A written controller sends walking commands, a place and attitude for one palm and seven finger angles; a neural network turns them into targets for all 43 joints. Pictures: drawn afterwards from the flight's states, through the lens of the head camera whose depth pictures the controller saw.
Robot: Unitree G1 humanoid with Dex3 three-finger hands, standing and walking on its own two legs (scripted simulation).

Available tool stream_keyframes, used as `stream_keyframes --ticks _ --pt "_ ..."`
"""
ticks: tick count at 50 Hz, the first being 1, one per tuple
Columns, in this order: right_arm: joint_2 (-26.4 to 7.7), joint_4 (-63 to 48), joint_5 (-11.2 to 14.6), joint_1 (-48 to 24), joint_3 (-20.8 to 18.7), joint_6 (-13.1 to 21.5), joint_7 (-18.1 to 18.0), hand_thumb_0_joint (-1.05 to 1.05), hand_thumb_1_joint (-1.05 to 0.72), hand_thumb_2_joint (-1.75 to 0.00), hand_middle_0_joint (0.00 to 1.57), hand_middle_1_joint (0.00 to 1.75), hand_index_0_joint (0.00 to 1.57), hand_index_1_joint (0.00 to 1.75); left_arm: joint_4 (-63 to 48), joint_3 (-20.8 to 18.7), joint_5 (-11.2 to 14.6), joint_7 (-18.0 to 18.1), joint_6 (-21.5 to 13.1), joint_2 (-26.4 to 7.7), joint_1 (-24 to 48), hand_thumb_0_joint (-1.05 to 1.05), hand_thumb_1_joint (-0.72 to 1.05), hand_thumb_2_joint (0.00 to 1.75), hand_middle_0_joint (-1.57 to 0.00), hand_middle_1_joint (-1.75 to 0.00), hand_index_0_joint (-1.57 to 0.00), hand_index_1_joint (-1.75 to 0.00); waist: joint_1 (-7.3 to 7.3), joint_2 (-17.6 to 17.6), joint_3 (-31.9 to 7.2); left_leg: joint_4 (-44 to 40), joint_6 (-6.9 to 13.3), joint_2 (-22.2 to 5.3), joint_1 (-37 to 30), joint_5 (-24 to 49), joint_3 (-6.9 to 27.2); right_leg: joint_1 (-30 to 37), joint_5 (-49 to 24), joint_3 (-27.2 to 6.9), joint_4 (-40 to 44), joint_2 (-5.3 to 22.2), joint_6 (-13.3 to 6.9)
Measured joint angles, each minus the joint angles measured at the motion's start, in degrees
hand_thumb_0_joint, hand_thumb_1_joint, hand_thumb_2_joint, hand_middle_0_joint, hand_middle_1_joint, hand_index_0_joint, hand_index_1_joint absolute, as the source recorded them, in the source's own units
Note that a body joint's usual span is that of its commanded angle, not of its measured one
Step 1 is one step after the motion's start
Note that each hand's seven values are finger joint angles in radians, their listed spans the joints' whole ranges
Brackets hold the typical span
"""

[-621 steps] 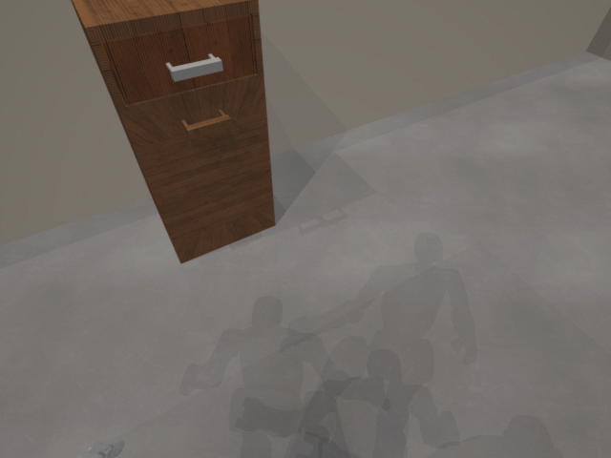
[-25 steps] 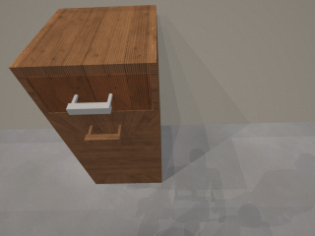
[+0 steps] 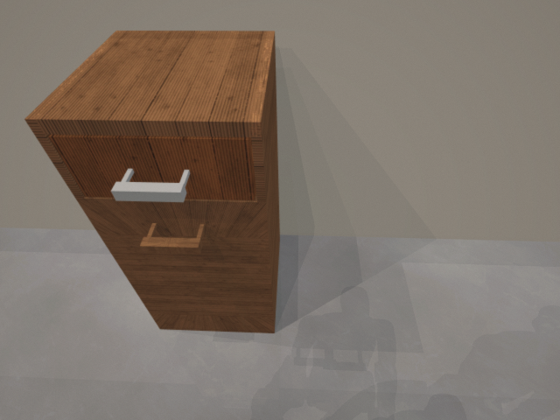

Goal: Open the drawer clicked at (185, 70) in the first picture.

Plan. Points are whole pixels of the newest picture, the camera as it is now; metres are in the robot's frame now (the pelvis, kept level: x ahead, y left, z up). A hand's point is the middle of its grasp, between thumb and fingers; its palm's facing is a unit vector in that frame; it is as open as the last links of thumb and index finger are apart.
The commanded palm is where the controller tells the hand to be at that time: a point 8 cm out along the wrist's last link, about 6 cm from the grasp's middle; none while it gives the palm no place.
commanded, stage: come to a stop and stand still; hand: left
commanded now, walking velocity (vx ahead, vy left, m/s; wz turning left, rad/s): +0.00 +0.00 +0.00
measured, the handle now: (153, 183) +0.53 +0.29 +0.02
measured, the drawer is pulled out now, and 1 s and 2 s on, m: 0.00 0.00 0.00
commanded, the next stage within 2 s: look again from close up in 0.12 s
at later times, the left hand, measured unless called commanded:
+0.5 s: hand out of the picture +0.01 +0.18 -0.19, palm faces +0.02 -0.96 -0.28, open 7.4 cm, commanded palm none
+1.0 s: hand out of the picture -0.01 +0.16 -0.17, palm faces +0.02 -0.98 -0.20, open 7.3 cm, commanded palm none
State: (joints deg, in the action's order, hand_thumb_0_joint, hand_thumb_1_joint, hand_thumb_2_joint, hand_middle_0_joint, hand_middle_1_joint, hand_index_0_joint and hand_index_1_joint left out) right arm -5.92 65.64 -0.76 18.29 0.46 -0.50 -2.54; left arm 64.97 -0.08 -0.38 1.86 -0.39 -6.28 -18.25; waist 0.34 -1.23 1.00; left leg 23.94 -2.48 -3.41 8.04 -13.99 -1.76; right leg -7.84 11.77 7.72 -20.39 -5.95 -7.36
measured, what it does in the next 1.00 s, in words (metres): steps on the spot: right foot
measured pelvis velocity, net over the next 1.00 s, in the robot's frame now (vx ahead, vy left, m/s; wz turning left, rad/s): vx -0.01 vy -0.01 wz -0.01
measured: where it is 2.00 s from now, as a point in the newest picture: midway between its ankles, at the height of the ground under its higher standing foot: outside the picture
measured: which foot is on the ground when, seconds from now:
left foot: down 0.00-1.00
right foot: down 0.00-0.32, up 0.34-0.44, down 0.46-1.00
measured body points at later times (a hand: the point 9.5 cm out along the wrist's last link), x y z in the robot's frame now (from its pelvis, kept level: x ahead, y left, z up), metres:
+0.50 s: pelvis -0.03 -0.01 -0.03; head -0.03 -0.04 +0.42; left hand +0.01 +0.23 -0.17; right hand -0.07 -0.24 -0.20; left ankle -0.01 +0.12 -0.74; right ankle +0.00 -0.12 -0.74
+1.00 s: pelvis -0.01 -0.01 +0.00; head +0.01 -0.02 +0.45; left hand -0.01 +0.21 -0.16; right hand +0.00 -0.24 -0.16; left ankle -0.02 +0.10 -0.74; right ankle +0.00 -0.12 -0.74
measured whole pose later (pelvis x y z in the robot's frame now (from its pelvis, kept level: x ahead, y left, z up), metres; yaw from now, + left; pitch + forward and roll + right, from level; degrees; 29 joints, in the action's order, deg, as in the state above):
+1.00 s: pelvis -0.01 -0.01 +0.00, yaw +0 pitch +1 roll +0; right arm -9.9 59.7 -1.2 17.7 0.0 0.0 -0.9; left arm 60.5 -0.1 -1.2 1.4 -0.3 -8.3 -18.3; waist 0.3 -0.9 1.1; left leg 28.4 0.3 -0.7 12.1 -16.9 -3.8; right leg -15.1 14.9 1.6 -29.5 0.2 -1.1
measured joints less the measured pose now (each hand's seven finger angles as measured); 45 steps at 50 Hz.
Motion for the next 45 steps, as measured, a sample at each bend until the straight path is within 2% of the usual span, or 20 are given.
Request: stream_keyframes --ticks 5,11,12,13,14,15,16,17,18,19,20,22,23,24,27,30,33,39,45 --pt "-0.01 -0.18 -0.18 0.95 0.07 -0.14 0.10 0.00 -0.91 -0.89 0.20 0.30 0.20 0.30 0.57 0.04 -0.19 0.11 0.01 1.06 -1.76 0.01 0.91 0.90 -0.20 -0.30 -0.20 -0.30 0.01 -0.37 -0.49 -0.50 0.75 -0.35 0.12 0.42 0.50 0.70 -0.94 0.38 1.99 -0.51 0.35" --pt "0.05 -0.11 -0.31 2.75 0.18 0.19 -0.05 0.00 -0.91 -0.89 0.20 0.29 0.20 0.30 0.86 -0.09 -0.15 0.15 -0.25 1.38 -2.80 0.01 0.91 0.90 -0.20 -0.30 -0.20 -0.30 0.02 0.11 -0.75 -1.06 0.71 -0.59 0.40 0.80 0.70 0.57 -1.43 0.55 2.84 -0.84 -0.03" --pt "-0.07 -0.04 -0.29 2.69 -0.01 0.28 0.19 0.00 -0.91 -0.89 0.20 0.29 0.20 0.30 0.78 -0.11 -0.30 0.70 -0.62 1.52 -2.85 0.01 0.90 0.90 -0.20 -0.30 -0.20 -0.30 0.08 0.06 -0.65 0.71 0.62 -1.03 1.29 -1.88 0.18 0.49 -1.88 0.45 3.26 -1.00 0.63" --pt "-0.28 -0.76 -0.28 2.52 -0.42 0.16 0.28 0.00 -0.91 -0.89 0.20 0.30 0.20 0.30 0.33 -0.42 -0.45 1.24 -0.85 1.78 -2.86 0.01 0.90 0.90 -0.20 -0.30 -0.20 -0.30 -0.38 -0.11 -0.12 3.59 0.90 -1.25 2.53 -5.06 -0.15 0.56 -2.58 0.40 3.99 -1.20 2.64" --pt "-0.60 -2.01 -0.21 2.51 -0.89 0.31 0.12 0.00 -0.91 -0.89 0.20 0.30 0.20 0.30 -0.21 -0.86 -0.34 1.61 -0.72 2.05 -2.66 0.01 0.90 0.90 -0.20 -0.30 -0.20 -0.30 -1.30 -0.42 0.61 5.56 1.48 -1.37 3.45 -7.69 -1.05 0.49 -3.63 0.53 4.51 -1.40 5.70" --pt "-0.99 -3.62 0.02 2.88 -1.36 0.85 -0.15 0.00 -0.91 -0.89 0.20 0.30 0.20 0.30 -0.67 -1.14 0.15 1.84 -0.34 2.12 -2.25 0.01 0.90 0.90 -0.20 -0.30 -0.20 -0.30 -2.28 -0.70 1.26 5.38 2.68 -1.20 3.63 -8.18 -2.10 -0.78 -4.42 0.64 2.99 -1.44 9.39" --pt "-1.67 -5.64 0.17 3.72 -1.80 1.66 -0.53 0.00 -0.91 -0.89 0.20 0.30 0.20 0.30 -1.30 -1.26 0.77 1.95 0.31 2.12 -1.75 0.01 0.90 0.90 -0.20 -0.30 -0.20 -0.30 -3.04 -1.51 1.76 3.80 4.69 -1.10 3.47 -6.93 -2.03 -4.42 -4.51 0.20 -2.80 -1.76 12.08" --pt "-2.40 -7.44 0.21 4.69 -2.27 2.15 -1.06 0.00 -0.91 -0.89 0.20 0.30 0.20 0.30 -2.14 -1.21 1.12 1.86 1.09 1.90 -1.15 0.01 0.90 0.90 -0.20 -0.30 -0.20 -0.30 -3.71 -2.41 2.17 3.37 5.45 -1.31 4.21 -1.60 -1.37 -9.17 0.38 -0.61 -12.89 -1.67 11.33" --pt "-2.82 -8.12 0.08 5.19 -2.76 1.87 -1.46 0.00 -0.90 -0.89 0.20 0.30 0.20 0.30 -3.08 -1.32 0.99 1.68 1.85 1.35 -0.51 0.01 0.90 0.90 -0.20 -0.30 -0.20 -0.30 -3.87 -2.41 2.58 5.16 4.85 -1.22 5.19 0.84 -1.61 -13.04 5.38 -2.27 -22.63 -0.57 9.27" --pt "-3.19 -8.11 -0.16 5.44 -2.99 1.02 -1.47 0.00 -0.91 -0.89 0.20 0.30 0.20 0.30 -4.10 -1.66 0.46 1.34 2.33 0.72 -0.08 0.01 0.90 0.90 -0.20 -0.30 -0.20 -0.30 -3.58 -2.02 2.66 7.32 3.68 -0.81 5.88 0.09 -2.20 -15.27 8.18 -4.09 -28.63 1.12 7.68" --pt "-3.67 -7.76 -0.58 5.72 -3.03 0.16 -1.05 0.00 -0.91 -0.89 0.20 0.30 0.20 0.30 -5.09 -1.96 -0.16 0.84 2.46 0.15 0.16 0.01 0.90 0.90 -0.20 -0.30 -0.20 -0.30 -3.04 -1.84 2.23 9.19 2.55 -0.42 6.53 -1.65 -2.63 -15.97 8.19 -5.26 -30.25 3.02 6.81" --pt "-4.41 -6.63 -1.13 6.04 -2.79 -0.88 -0.02 0.00 -0.91 -0.90 0.20 0.30 0.20 0.30 -6.49 -2.08 -1.00 0.15 1.38 -0.99 0.36 0.01 0.90 0.90 -0.20 -0.30 -0.20 -0.30 -1.87 -1.73 0.96 13.26 1.36 0.20 8.16 -5.03 -2.88 -13.45 6.05 -6.45 -23.95 6.22 6.46" --pt "-4.33 -6.42 -1.11 6.06 -2.61 -1.16 0.36 0.00 -0.91 -0.90 0.20 0.30 0.20 0.30 -7.20 -2.07 -1.22 0.12 0.50 -1.85 0.15 0.01 0.90 0.90 -0.20 -0.30 -0.20 -0.30 -1.30 -0.92 0.08 15.98 1.33 0.83 9.68 -6.64 -3.13 -12.09 9.44 -7.88 -20.47 7.14 6.17" --pt "-4.61 -6.23 -0.98 5.38 -2.62 -1.57 0.66 0.00 -0.91 -0.90 0.20 0.29 0.20 0.30 -7.14 -2.05 -1.33 0.27 0.01 -1.96 0.63 0.01 0.90 0.90 -0.20 -0.30 -0.20 -0.30 -0.97 -1.65 -0.13 18.86 1.74 0.68 11.15 -8.81 -2.32 -12.76 11.36 -7.68 -21.45 6.71 6.13" --pt "-5.13 -6.92 -1.14 3.74 -2.91 -2.16 1.50 0.01 -0.91 -0.90 0.19 0.29 0.20 0.30 -7.14 -1.62 -1.77 0.23 0.71 -1.67 1.71 0.00 0.90 0.90 -0.20 -0.30 -0.20 -0.30 -2.11 -3.90 -0.76 24.41 3.06 1.05 13.02 -10.56 0.04 -12.37 9.08 -5.05 -22.11 5.99 5.91" --pt "-4.04 -7.89 -0.89 2.68 -2.34 -1.16 1.97 0.01 -0.91 -0.89 0.19 0.29 0.20 0.30 -7.60 -1.64 -1.79 0.40 1.14 -2.45 1.94 0.01 0.90 0.90 -0.20 -0.30 -0.20 -0.30 -2.59 -2.25 -2.39 18.94 3.48 1.47 9.91 -9.14 -0.81 -12.00 7.99 -4.55 -21.09 5.88 5.98" --pt "-2.21 -8.52 -1.23 2.12 -1.48 0.38 1.94 0.00 -0.91 -0.89 0.19 0.29 0.20 0.30 -7.73 -1.62 -1.24 0.30 1.90 -3.23 2.72 0.01 0.90 0.90 -0.20 -0.30 -0.20 -0.30 -2.45 1.16 -3.23 14.86 3.36 2.44 8.41 -7.32 -2.00 -11.81 8.55 -6.22 -19.73 6.25 5.75" --pt "-2.50 -7.33 -0.98 1.06 -0.69 1.10 1.24 0.01 -0.92 -0.89 0.20 0.30 0.20 0.30 -7.74 -0.94 -0.94 -0.21 0.15 -3.19 3.15 0.01 0.93 0.90 -0.20 -0.30 -0.20 -0.30 -0.62 1.12 -2.01 7.65 3.28 2.58 5.69 -3.37 -2.78 -9.14 2.45 -6.88 -11.92 6.16 6.50" --pt "-3.11 -6.29 -0.56 -0.02 -0.31 1.32 1.42 0.01 -0.92 -0.89 0.20 0.30 0.20 0.30 -5.70 -0.09 -0.80 -0.42 -0.13 -2.90 1.33 0.00 0.92 0.90 -0.20 -0.30 -0.20 -0.30 -0.41 0.62 -0.69 3.82 2.89 2.56 3.96 -1.87 -2.35 -7.38 2.08 -6.42 -8.50 6.00 6.31"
